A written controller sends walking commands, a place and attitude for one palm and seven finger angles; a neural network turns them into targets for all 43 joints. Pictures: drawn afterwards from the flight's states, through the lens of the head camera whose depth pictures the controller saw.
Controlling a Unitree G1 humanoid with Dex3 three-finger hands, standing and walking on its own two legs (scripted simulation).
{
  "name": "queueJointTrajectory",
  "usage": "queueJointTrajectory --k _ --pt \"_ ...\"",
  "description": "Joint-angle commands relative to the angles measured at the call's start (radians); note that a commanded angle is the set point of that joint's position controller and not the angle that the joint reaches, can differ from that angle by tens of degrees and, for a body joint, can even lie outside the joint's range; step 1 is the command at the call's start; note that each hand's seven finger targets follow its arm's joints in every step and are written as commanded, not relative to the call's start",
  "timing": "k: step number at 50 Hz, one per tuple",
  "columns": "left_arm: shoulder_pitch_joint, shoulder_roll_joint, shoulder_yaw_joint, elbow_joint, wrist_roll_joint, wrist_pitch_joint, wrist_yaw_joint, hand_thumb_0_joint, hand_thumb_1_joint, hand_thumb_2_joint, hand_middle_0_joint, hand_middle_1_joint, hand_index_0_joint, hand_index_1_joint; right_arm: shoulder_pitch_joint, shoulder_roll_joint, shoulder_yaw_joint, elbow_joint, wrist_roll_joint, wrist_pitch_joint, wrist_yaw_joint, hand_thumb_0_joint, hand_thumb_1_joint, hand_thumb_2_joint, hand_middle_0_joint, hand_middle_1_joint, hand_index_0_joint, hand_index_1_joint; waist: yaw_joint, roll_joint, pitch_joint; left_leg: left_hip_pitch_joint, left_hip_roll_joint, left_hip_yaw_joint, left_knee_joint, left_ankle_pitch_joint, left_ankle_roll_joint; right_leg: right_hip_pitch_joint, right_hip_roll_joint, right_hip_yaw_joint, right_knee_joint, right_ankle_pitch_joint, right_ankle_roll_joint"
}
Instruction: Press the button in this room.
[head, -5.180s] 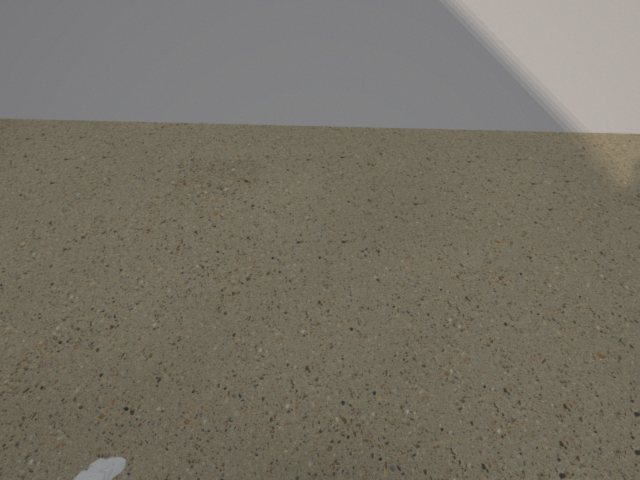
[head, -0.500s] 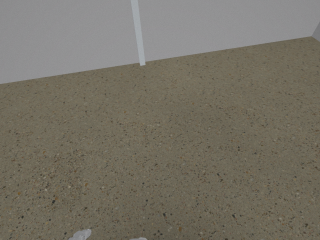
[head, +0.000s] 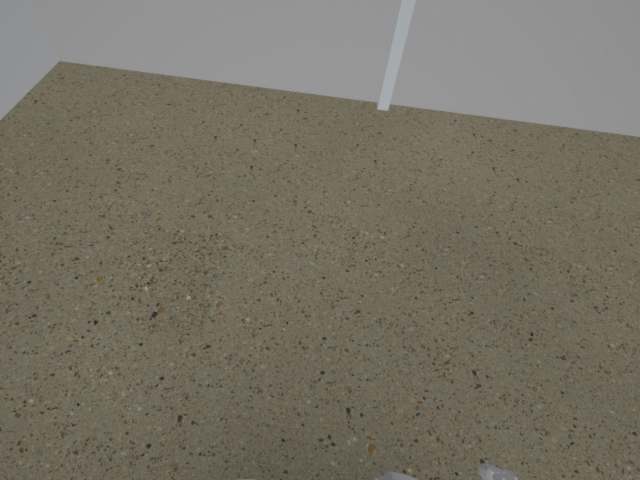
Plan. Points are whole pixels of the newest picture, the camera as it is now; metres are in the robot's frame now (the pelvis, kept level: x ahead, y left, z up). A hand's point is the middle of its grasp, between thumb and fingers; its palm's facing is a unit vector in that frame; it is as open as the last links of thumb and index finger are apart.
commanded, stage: turn or walk to find it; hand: left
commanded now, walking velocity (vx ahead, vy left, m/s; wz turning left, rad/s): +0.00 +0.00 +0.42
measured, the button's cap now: out of the picture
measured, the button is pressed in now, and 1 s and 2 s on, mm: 0 0 0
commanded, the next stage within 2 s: none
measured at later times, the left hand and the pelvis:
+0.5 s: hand out of the picture +0.05 +0.16 -0.13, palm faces +0.21 -0.94 -0.28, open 7.4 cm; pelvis -0.02 -0.05 +0.01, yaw +13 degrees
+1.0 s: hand out of the picture -0.12 +0.21 -0.17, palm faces +0.47 -0.85 -0.24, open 7.4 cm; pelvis -0.06 +0.00 +0.01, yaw +25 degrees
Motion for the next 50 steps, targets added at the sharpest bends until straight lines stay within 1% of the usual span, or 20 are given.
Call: queueJointTrajectory --k 1,11,14,16,17,18,19,20,22,23,34,37,39,40,41,42,43,44,46,50 --pt "-0.02 0.065 0.015 -0.09 -0.005 -0.037 -0.009 0.0 0.9 0.9 -0.2 -0.3 -0.2 -0.3 0.063 -0.196 -0.039 -0.046 0.0 -0.021 -0.016 0.0 -0.9 -0.9 0.2 0.3 0.2 0.3 -0.04 0.2 -0.132 0.163 0.225 -0.211 -0.223 0.597 0.106 -0.112 0.003 0.049 0.1 0.109 0.015" --pt "-0.117 0.042 0.007 -0.158 -0.009 -0.038 -0.001 0.0 0.9 0.9 -0.2 -0.3 -0.2 -0.3 0.123 -0.196 -0.056 -0.05 -0.012 -0.009 -0.009 0.0 -0.9 -0.9 0.2 0.3 0.2 0.3 -0.073 0.209 -0.119 0.125 0.224 -0.354 -0.227 0.463 0.143 -0.035 0.053 0.058 -0.18 0.062 0.012" --pt "-0.07 0.038 0.006 -0.157 -0.015 -0.047 0.003 0.0 0.9 0.9 -0.2 -0.3 -0.2 -0.3 0.1 -0.199 -0.061 -0.06 -0.014 -0.004 -0.007 0.0 -0.9 -0.9 0.2 0.3 0.2 0.3 -0.049 0.215 -0.137 0.06 0.202 -0.382 -0.189 0.476 0.128 0.094 0.085 0.046 -0.354 0.109 -0.003" --pt "0.008 0.059 0.01 -0.142 -0.013 -0.062 0.006 0.0 0.9 0.9 -0.2 -0.3 -0.2 -0.3 0.085 -0.183 -0.063 -0.064 -0.005 -0.003 -0.003 0.0 -0.9 -0.9 0.2 0.3 0.2 0.3 -0.007 0.156 -0.166 -0.03 0.146 -0.351 -0.099 0.389 0.07 0.274 0.076 0.043 -0.614 0.303 -0.008" --pt "0.032 0.116 0.02 -0.138 -0.003 -0.075 0.012 0.0 0.9 0.9 -0.2 -0.3 -0.2 -0.3 0.11 -0.134 -0.057 -0.068 0.004 -0.006 0.003 0.0 -0.9 -0.9 0.2 0.3 0.2 0.3 -0.001 0.002 -0.194 -0.167 0.067 -0.278 0.021 0.193 0.007 0.422 -0.065 0.172 -0.719 0.344 -0.044" --pt "0.035 0.199 0.036 -0.144 0.009 -0.081 0.017 0.0 0.9 0.9 -0.2 -0.3 -0.2 -0.3 0.115 -0.075 -0.045 -0.095 0.004 -0.007 0.007 0.0 -0.9 -0.9 0.2 0.3 0.2 0.3 0.004 -0.24 -0.167 -0.337 -0.076 -0.108 0.236 -0.206 -0.062 0.456 -0.315 0.408 -0.745 0.47 -0.158" --pt "0.023 0.192 0.035 -0.16 -0.004 -0.078 0.017 0.0 0.9 0.9 -0.2 -0.3 -0.2 -0.3 0.113 -0.129 -0.06 -0.086 -0.01 0.011 0.002 0.0 -0.9 -0.9 0.2 0.3 0.2 0.3 0.01 -0.211 -0.166 -0.299 -0.038 -0.155 0.418 -0.267 -0.062 0.316 -0.362 0.405 -0.764 0.432 -0.218" --pt "-0.039 0.168 0.033 -0.172 -0.004 -0.074 0.018 0.0 0.9 0.9 -0.2 -0.3 -0.2 -0.3 0.102 -0.127 -0.066 -0.068 -0.01 0.025 0.006 0.0 -0.9 -0.9 0.2 0.3 0.2 0.3 -0.016 -0.16 -0.102 -0.29 -0.025 -0.161 0.545 -0.219 -0.061 0.213 -0.312 0.373 -0.788 0.327 -0.221" --pt "-0.132 0.103 0.013 -0.188 -0.005 -0.074 0.016 0.0 0.9 0.9 -0.2 -0.3 -0.2 -0.3 0.139 -0.116 -0.064 -0.027 -0.012 0.033 0.019 0.0 -0.9 -0.9 0.2 0.3 0.2 0.3 -0.066 -0.062 -0.03 -0.295 0.01 -0.131 0.641 -0.083 -0.074 0.161 -0.209 0.192 -0.765 0.334 -0.178" --pt "-0.133 0.086 0.008 -0.188 -0.005 -0.078 0.015 0.0 0.9 0.9 -0.2 -0.3 -0.2 -0.3 0.163 -0.109 -0.06 -0.016 -0.013 0.035 0.021 0.0 -0.9 -0.9 0.2 0.3 0.2 0.3 -0.07 -0.084 -0.037 -0.294 0.014 -0.112 0.653 -0.048 -0.084 0.171 -0.183 0.137 -0.754 0.38 -0.168" --pt "0.031 0.137 0.024 -0.098 0.009 -0.073 0.013 0.0 0.9 0.9 -0.2 -0.3 -0.2 -0.3 0.042 -0.078 -0.033 -0.023 0.001 0.028 0.018 0.0 -0.9 -0.9 0.2 0.3 0.2 0.3 0.01 -0.134 -0.085 -0.189 0.035 -0.003 0.304 -0.142 -0.104 0.299 -0.233 0.05 -0.672 0.649 -0.21" --pt "0.022 0.154 0.032 -0.085 0.011 -0.068 0.013 0.0 0.9 0.9 -0.2 -0.3 -0.2 -0.3 0.061 -0.075 -0.026 -0.027 0.006 0.015 0.014 0.0 -0.9 -0.9 0.2 0.3 0.2 0.3 -0.001 -0.146 -0.118 -0.108 0.027 0.03 0.14 -0.134 -0.087 0.311 -0.247 0.034 -0.61 0.698 -0.202" --pt "0.004 0.15 0.034 -0.081 0.003 -0.061 0.011 0.0 0.9 0.9 -0.2 -0.3 -0.2 -0.3 0.109 -0.089 -0.028 -0.015 0.003 0.006 0.012 0.0 -0.9 -0.9 0.2 0.3 0.2 0.3 -0.035 -0.114 -0.134 0.027 0.026 0.044 -0.05 0.017 -0.074 0.244 -0.224 -0.017 -0.532 0.628 -0.146" --pt "0.003 0.131 0.031 -0.087 -0.007 -0.054 0.008 0.0 0.9 0.9 -0.2 -0.3 -0.2 -0.3 0.149 -0.128 -0.035 -0.008 0.001 -0.004 0.014 0.0 -0.9 -0.9 0.2 0.3 0.2 0.3 -0.063 -0.005 -0.16 0.155 0.067 -0.005 -0.175 0.147 -0.055 0.152 -0.188 -0.063 -0.418 0.519 -0.094" --pt "0.015 0.072 0.021 -0.112 -0.013 -0.046 0.002 0.0 0.9 0.9 -0.2 -0.3 -0.2 -0.3 0.169 -0.223 -0.056 -0.017 -0.006 -0.011 0.012 0.0 -0.9 -0.9 0.2 0.3 0.2 0.3 -0.069 0.273 -0.163 0.265 0.285 -0.298 -0.234 0.356 0.027 -0.073 -0.058 -0.115 -0.222 0.155 -0.019" --pt "-0.025 0.039 0.004 -0.148 -0.005 -0.04 0.001 0.0 0.9 0.9 -0.2 -0.3 -0.2 -0.3 0.206 -0.286 -0.068 -0.014 -0.007 -0.003 0.007 0.0 -0.9 -0.9 0.2 0.3 0.2 0.3 -0.094 0.354 -0.15 0.218 0.419 -0.403 -0.262 0.505 0.135 -0.146 -0.007 -0.064 -0.057 -0.137 -0.001" --pt "-0.087 0.053 0.007 -0.139 0.0 -0.025 0.012 0.0 0.9 0.9 -0.2 -0.3 -0.2 -0.3 0.214 -0.258 -0.065 0.005 -0.009 -0.008 -0.006 0.0 -0.9 -0.9 0.2 0.3 0.2 0.3 -0.113 0.354 -0.136 0.142 0.381 -0.393 -0.282 0.437 0.129 -0.137 -0.007 0.029 0.032 -0.102 -0.006" --pt "-0.101 0.06 0.014 -0.131 -0.003 -0.024 0.006 0.0 0.9 0.9 -0.2 -0.3 -0.2 -0.3 0.164 -0.237 -0.057 -0.006 -0.009 -0.006 -0.014 0.0 -0.9 -0.9 0.2 0.3 0.2 0.3 -0.091 0.313 -0.098 0.115 0.338 -0.362 -0.28 0.376 0.124 -0.165 -0.008 0.053 0.084 -0.034 -0.009" --pt "-0.051 0.061 0.019 -0.095 -0.001 -0.03 -0.008 0.0 0.9 0.9 -0.2 -0.3 -0.2 -0.3 0.071 -0.191 -0.039 -0.034 -0.007 -0.014 -0.016 0.0 -0.9 -0.9 0.2 0.3 0.2 0.3 -0.042 0.214 -0.085 0.092 0.269 -0.263 -0.279 0.347 0.103 -0.146 -0.01 0.054 0.108 0.094 -0.001" --pt "-0.032 0.061 0.014 -0.087 -0.003 -0.032 -0.007 0.0 0.9 0.9 -0.2 -0.3 -0.2 -0.3 0.094 -0.185 -0.04 -0.037 -0.001 -0.022 -0.015 0.0 -0.9 -0.9 0.2 0.3 0.2 0.3 -0.047 0.177 -0.122 0.152 0.23 -0.24 -0.266 0.452 0.11 -0.126 0.007 0.054 0.059 0.135 0.019"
